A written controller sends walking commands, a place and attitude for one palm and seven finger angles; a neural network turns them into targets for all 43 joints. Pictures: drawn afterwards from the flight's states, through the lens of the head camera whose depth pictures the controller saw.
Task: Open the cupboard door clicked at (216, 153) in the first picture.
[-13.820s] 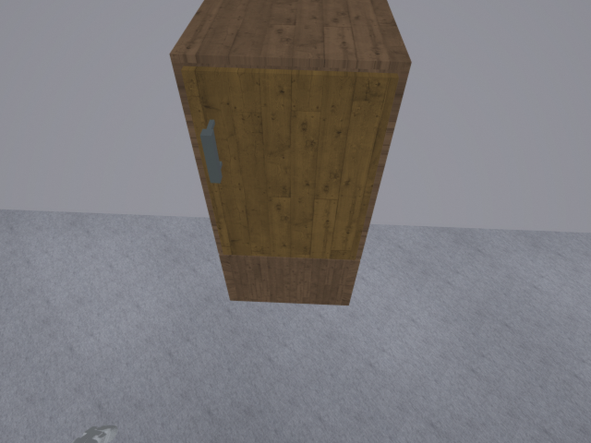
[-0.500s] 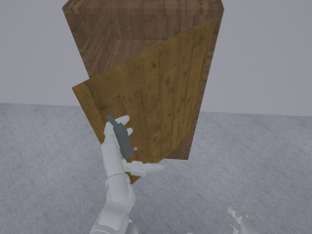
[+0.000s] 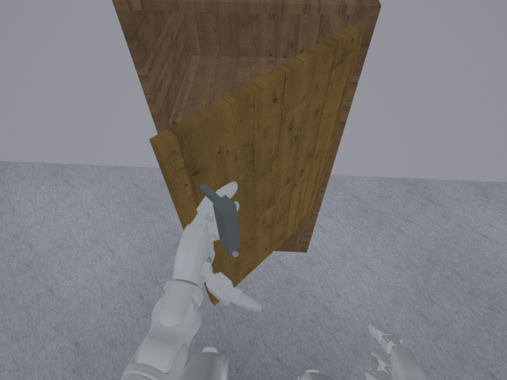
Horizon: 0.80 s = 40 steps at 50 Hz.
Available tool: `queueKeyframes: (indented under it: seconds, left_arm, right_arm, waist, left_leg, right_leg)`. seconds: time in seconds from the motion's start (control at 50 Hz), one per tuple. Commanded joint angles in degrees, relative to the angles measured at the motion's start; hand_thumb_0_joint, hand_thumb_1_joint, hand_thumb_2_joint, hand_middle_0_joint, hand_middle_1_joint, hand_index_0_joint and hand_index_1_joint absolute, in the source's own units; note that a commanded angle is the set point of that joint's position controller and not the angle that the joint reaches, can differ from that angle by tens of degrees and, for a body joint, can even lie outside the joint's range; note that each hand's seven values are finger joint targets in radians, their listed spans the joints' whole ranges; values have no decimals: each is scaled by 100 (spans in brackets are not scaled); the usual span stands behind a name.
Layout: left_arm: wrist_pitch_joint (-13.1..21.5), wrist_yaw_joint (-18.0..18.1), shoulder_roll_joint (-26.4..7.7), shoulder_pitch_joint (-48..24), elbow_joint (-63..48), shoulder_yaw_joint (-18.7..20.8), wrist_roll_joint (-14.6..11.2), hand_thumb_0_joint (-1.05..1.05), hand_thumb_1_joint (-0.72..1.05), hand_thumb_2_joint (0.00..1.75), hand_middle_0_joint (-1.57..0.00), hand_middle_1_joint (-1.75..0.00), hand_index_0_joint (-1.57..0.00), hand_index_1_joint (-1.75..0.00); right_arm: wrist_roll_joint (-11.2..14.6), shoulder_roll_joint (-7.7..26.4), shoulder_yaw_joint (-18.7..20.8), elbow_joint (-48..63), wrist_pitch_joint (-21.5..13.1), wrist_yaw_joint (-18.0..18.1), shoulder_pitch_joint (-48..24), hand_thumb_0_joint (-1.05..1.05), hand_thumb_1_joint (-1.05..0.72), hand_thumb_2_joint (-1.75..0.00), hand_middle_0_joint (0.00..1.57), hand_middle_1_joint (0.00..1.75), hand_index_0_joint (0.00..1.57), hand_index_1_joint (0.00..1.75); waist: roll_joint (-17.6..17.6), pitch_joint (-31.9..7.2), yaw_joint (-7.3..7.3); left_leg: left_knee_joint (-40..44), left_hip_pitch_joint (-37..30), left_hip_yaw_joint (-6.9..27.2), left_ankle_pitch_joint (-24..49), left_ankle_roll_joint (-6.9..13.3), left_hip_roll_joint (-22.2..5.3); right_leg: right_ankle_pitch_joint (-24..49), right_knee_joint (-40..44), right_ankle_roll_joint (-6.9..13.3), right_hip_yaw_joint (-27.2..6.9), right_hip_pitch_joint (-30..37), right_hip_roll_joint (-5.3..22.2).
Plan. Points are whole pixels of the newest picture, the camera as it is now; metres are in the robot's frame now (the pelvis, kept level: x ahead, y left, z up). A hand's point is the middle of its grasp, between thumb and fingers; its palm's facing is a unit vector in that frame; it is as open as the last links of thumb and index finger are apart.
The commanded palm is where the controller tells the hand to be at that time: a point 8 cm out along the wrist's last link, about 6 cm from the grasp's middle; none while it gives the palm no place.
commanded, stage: slide the hand sideways off the handle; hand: left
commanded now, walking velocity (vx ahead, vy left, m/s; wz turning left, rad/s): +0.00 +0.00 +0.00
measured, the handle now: (219, 219) +0.35 +0.07 +0.06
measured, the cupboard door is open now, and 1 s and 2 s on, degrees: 48 47 47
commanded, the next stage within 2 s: draw the hand back to the body in 0.92 s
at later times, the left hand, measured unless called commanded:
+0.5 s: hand (211, 280) +0.25 +0.07 +0.05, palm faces -0.07 -1.00 +0.02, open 16.2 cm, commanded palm +0.23 +0.14 +0.05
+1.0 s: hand (172, 312) +0.21 +0.12 +0.05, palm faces -0.04 -1.00 -0.02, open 16.3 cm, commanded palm +0.19 +0.17 +0.05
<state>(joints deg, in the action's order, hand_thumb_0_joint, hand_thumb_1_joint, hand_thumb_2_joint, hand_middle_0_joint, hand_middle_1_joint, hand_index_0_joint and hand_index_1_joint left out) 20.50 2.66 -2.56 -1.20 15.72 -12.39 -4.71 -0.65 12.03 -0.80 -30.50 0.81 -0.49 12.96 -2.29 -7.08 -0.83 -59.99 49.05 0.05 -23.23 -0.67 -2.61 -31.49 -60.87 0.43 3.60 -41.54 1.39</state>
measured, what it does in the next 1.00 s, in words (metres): stands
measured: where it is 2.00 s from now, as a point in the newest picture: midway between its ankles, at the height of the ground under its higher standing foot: outside the picture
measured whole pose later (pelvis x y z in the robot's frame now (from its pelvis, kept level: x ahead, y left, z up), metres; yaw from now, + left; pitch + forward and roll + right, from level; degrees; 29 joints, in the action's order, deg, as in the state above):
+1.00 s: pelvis +0.01 -0.02 -0.02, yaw +0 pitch +14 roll -1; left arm 23.5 -10.2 -10.0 28.6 -8.2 0.7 -12.7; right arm 0.1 12.9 0.3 -26.1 -2.5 2.3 14.1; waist -2.7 -9.5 0.1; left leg -66.4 53.7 2.3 -26.7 -2.5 -3.8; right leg -35.5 -67.1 2.1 5.3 -45.5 0.0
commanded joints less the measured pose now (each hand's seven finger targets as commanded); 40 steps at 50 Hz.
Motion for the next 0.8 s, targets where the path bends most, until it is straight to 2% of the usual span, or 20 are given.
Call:
queueKeyframes:
  seconds: [0.0, 0.02, 0.04, 0.06, 0.1, 0.14, 0.16, 0.22, 0.28, 0.34, 0.42, 0.5, 0.6, 0.62, 0.68, 0.72, 0.74, 0.76, 0.78]
  left_arm:
    - [457, 360, 253, -405, -1518, 220, 104, 0, -50, 30, -15, -30, -15, -30]
    - [487, 408, 218, -446, -1640, 171, 193, 0, -50, 30, -15, -30, -15, -30]
    - [524, 448, 176, -520, -1793, 139, 290, 0, -50, 30, -15, -30, -15, -30]
    - [535, 492, 26, -469, -1833, 201, 412, 0, -50, 30, -15, -30, -15, -30]
    - [533, 507, 134, -317, -1957, 47, 526, 0, -50, 30, -15, -30, -15, -30]
    - [464, 488, 54, -193, -2023, 99, 472, 0, -50, 30, -15, -30, -15, -30]
    - [439, 466, 3, -196, -2115, 132, 451, 0, -50, 30, -15, -30, -15, -30]
    - [382, 385, 96, -10, -2412, 46, 315, 0, -50, 30, -15, -30, -15, -30]
    - [331, 315, -62, 475, -2534, 241, 187, 0, -50, 30, -15, -30, -15, -30]
    - [359, 235, -110, 722, -2732, 261, 174, 0, -50, 30, -15, -30, -15, -30]
    - [427, 85, -318, 1337, -2952, 464, 132, 0, -50, 30, -15, -30, -15, -30]
    - [475, -115, -481, 1491, -3180, 566, 53, 0, -50, 30, -15, -30, -15, -30]
    - [535, -410, -615, 2013, -3470, 744, -157, 0, -50, 30, -15, -30, -15, -30]
    - [531, -460, -622, 2155, -3486, 785, -217, 0, -50, 30, -15, -30, -15, -30]
    - [554, -600, -838, 2459, -3637, 1022, -330, 0, -50, 30, -15, -30, -15, -30]
    - [553, -723, -883, 2621, -3562, 1142, -415, 0, -50, 30, -15, -30, -15, -30]
    - [573, -792, -955, 2686, -3587, 1236, -449, 0, -50, 30, -15, -30, -15, -30]
    - [577, -863, -965, 2737, -3574, 1265, -489, 0, -50, 30, -15, -30, -15, -30]
    - [596, -925, -1016, 2713, -3624, 1317, -537, 0, -50, 30, -15, -30, -15, -30]
  right_arm:
    - [-24, 579, 264, 1016, -278, -73, -296, 0, -90, -90, 20, 30, 20, 30]
    - [-33, 587, 269, 1061, -266, -99, -324, 0, -90, -90, 20, 30, 20, 30]
    - [-48, 586, 272, 1080, -255, -117, -333, 0, -90, -90, 20, 30, 20, 30]
    - [-61, 604, 282, 1093, -235, -120, -299, 0, -90, -90, 20, 30, 20, 30]
    - [-55, 577, 276, 1164, -213, -143, -326, 0, -90, -90, 20, 30, 20, 30]
    - [-42, 592, 261, 1201, -190, -122, -344, 0, -90, -90, 20, 30, 20, 30]
    - [-32, 608, 270, 1222, -185, -96, -330, 0, -90, -90, 20, 30, 20, 30]
    - [2, 585, 248, 1270, -214, -55, -347, 0, -90, -90, 20, 30, 20, 30]
    - [8, 585, 237, 1312, -252, -13, -327, 0, -90, -90, 20, 30, 20, 30]
    - [4, 576, 244, 1337, -293, 4, -297, 0, -90, -90, 20, 30, 20, 30]
    - [4, 567, 256, 1388, -335, 7, -241, 0, -90, -90, 20, 30, 20, 30]
    - [7, 576, 257, 1445, -373, 49, -261, 0, -90, -90, 20, 30, 20, 30]
    - [32, 576, 276, 1479, -463, 101, -201, 0, -90, -90, 20, 30, 20, 30]
    - [30, 580, 281, 1488, -476, 107, -174, 0, -90, -90, 20, 30, 20, 30]
    - [36, 583, 304, 1503, -509, 148, -168, 0, -90, -90, 20, 30, 20, 30]
    - [50, 576, 315, 1480, -515, 175, -165, 0, -90, -90, 20, 30, 20, 30]
    - [58, 589, 330, 1471, -519, 193, -174, 0, -90, -90, 20, 30, 20, 30]
    - [58, 590, 337, 1458, -521, 214, -176, 0, -90, -90, 20, 30, 20, 30]
    - [67, 587, 337, 1471, -537, 230, -207, 0, -90, -90, 20, 30, 20, 30]
  waist:
    - [514, -1458, 49]
    - [500, -1373, 0]
    - [336, -1406, -1]
    - [409, -1384, 3]
    - [219, -1307, -11]
    - [238, -1266, -7]
    - [372, -1322, -33]
    - [193, -1312, -39]
    - [418, -1310, 13]
    - [419, -1288, -24]
    - [367, -1272, 14]
    - [320, -1154, -55]
    - [129, -1220, -23]
    - [241, -1202, -26]
    - [276, -1335, 7]
    - [411, -1181, -22]
    - [376, -1185, -9]
    - [484, -1219, -28]
    - [393, -1158, -31]
  left_leg:
    - [775, -1646, 135, 726, 136, 197]
    - [741, -1582, 121, 653, 145, 190]
    - [721, -1549, 121, 538, 143, 191]
    - [722, -1474, 157, 528, 147, 183]
    - [741, -1502, 141, 370, 136, 183]
    - [778, -1454, 146, 197, 133, 180]
    - [779, -1453, 171, 229, 144, 171]
    - [806, -1551, 168, 177, 135, 173]
    - [774, -1483, 141, 365, 144, 169]
    - [687, -1479, 125, 485, 151, 177]
    - [596, -1390, 90, 662, 149, 193]
    - [474, -1236, 78, 554, 171, 215]
    - [352, -1210, 69, 758, 166, 234]
    - [328, -1167, 66, 768, 167, 244]
    - [210, -1047, 34, 881, 175, 264]
    - [159, -926, 32, 820, 168, 267]
    - [124, -877, 27, 802, 162, 264]
    - [87, -827, 35, 820, 178, 263]
    - [36, -741, 30, 756, 163, 271]
  right_leg:
    - [1444, 951, 117, 28, 57, -207]
    - [1383, 930, 107, 18, -45, -202]
    - [1261, 887, 112, -3, -127, -194]
    - [1226, 836, 131, 1, -103, -197]
    - [1092, 822, 139, 4, -233, -199]
    - [963, 865, 138, 2, -232, -214]
    - [983, 869, 138, -5, -156, -225]
    - [955, 899, 123, 8, -186, -234]
    - [1134, 933, 105, 1, -10, -252]
    - [1284, 906, 87, -7, -47, -251]
    - [1550, 846, 90, -41, 44, -250]
    - [1505, 847, 65, -99, -54, -245]
    - [1780, 761, 65, -124, -1, -252]
    - [1841, 775, 49, -132, 38, -248]
    - [2105, 754, 14, -228, 184, -220]
    - [2161, 791, -31, -276, 163, -202]
    - [2174, 789, -44, -317, 152, -192]
    - [2185, 779, -48, -333, 201, -200]
    - [2180, 805, -75, -412, 168, -159]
